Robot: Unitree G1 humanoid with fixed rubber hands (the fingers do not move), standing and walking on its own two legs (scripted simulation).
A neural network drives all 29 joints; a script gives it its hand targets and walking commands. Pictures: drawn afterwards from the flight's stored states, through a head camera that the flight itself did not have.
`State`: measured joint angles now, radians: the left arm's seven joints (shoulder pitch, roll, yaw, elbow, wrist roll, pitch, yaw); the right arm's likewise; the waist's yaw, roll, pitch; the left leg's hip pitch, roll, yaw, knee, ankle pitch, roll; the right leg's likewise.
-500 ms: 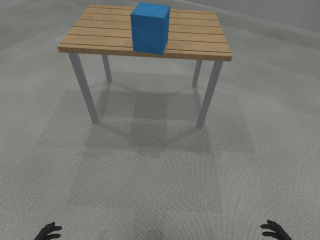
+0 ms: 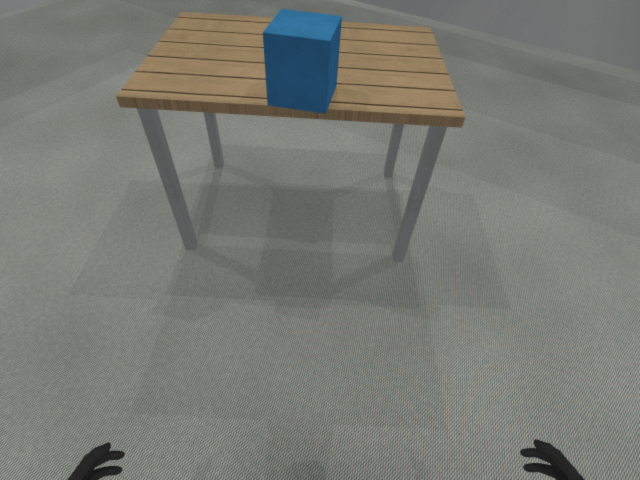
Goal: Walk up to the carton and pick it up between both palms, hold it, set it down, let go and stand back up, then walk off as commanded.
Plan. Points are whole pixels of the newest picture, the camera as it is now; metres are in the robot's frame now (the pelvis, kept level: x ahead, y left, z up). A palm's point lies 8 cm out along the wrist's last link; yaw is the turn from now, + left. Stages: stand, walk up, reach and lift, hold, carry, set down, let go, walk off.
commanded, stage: stand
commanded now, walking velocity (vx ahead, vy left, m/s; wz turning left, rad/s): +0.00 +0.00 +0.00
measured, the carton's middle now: (303, 61) +1.11 -0.02 +0.01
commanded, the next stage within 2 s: none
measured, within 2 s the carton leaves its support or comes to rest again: neither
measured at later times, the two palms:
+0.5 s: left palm out of the picture +0.14 +0.29 -0.08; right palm out of the picture +0.11 -0.31 -0.07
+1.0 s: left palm out of the picture +0.14 +0.29 -0.08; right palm out of the picture +0.11 -0.32 -0.07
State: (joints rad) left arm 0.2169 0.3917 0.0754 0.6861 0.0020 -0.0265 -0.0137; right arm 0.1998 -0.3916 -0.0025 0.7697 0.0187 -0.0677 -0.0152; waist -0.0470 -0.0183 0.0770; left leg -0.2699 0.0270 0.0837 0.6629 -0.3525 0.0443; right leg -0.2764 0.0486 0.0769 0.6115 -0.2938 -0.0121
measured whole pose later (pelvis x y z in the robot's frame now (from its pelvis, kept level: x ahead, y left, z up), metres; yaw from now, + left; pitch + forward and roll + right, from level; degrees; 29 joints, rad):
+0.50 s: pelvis +0.00 +0.00 +0.00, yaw +0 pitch -2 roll -1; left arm 0.21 0.39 0.08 0.69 0.00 -0.02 -0.02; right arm 0.20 -0.39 0.00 0.77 0.02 -0.07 -0.02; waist -0.05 -0.02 0.07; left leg -0.25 0.03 0.08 0.62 -0.33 0.04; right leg -0.26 0.05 0.08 0.58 -0.28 -0.01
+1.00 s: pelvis +0.00 -0.01 +0.00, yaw +0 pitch -3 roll -1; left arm 0.21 0.39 0.08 0.69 0.00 -0.02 -0.02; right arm 0.20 -0.39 0.00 0.77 0.02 -0.07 -0.01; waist -0.05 -0.02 0.07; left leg -0.24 0.03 0.08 0.61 -0.33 0.04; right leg -0.25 0.05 0.08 0.57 -0.27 -0.01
